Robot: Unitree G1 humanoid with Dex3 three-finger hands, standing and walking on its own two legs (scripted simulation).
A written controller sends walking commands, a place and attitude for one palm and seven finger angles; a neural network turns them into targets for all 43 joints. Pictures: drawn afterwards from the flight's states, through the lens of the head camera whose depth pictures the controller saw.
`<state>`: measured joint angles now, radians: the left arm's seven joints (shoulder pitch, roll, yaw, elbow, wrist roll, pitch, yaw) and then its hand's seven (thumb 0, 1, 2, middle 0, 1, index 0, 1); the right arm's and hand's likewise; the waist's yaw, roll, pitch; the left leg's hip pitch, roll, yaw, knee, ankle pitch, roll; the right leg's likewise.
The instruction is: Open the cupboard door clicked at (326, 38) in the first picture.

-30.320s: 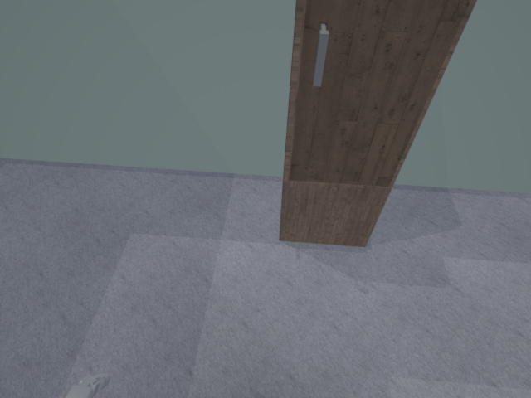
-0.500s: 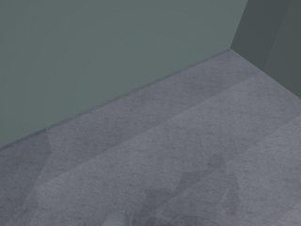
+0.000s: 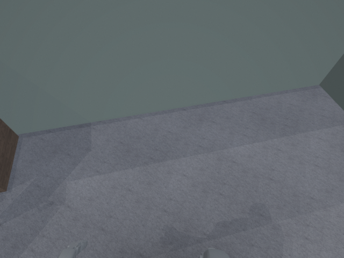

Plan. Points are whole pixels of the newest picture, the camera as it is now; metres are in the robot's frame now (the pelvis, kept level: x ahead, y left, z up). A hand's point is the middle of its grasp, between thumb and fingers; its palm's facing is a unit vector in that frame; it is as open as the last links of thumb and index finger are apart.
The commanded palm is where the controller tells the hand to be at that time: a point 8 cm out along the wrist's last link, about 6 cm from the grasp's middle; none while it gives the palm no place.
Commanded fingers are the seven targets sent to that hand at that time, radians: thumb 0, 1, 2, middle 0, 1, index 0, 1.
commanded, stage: turn to face it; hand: left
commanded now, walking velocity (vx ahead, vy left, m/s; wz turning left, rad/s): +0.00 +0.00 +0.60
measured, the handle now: out of the picture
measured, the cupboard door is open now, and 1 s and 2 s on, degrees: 49 49 49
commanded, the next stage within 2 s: take the last steps up to it in 1.72 s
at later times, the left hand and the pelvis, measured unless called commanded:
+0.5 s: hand out of the picture -0.01 +0.17 -0.17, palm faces +0.36 -0.90 -0.25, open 7.3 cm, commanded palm none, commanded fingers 0.00 0.90 0.90 -0.20 -0.30 -0.20 -0.30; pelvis +0.01 -0.04 +0.00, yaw +21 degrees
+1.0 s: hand out of the picture +0.01 +0.22 -0.15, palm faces +0.56 -0.79 -0.24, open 7.4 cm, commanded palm none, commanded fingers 0.00 0.90 0.90 -0.20 -0.30 -0.20 -0.30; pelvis +0.01 -0.02 +0.00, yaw +36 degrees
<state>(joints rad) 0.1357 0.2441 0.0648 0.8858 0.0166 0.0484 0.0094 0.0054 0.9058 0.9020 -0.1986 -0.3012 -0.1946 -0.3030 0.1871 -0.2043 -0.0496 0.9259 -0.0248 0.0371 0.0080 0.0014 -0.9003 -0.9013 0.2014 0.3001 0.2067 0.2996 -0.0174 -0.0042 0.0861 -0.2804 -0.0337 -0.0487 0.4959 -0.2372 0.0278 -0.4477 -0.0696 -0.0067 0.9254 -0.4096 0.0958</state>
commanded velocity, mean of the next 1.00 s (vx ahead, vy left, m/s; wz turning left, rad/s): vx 0.00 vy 0.00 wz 0.60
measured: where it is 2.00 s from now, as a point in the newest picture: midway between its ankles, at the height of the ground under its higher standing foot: outside the picture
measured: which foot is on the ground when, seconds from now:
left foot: down 0.00-0.10, up 0.12-0.54, down 0.56-1.00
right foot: up 0.00-0.08, down 0.10-0.56, up 0.58-1.00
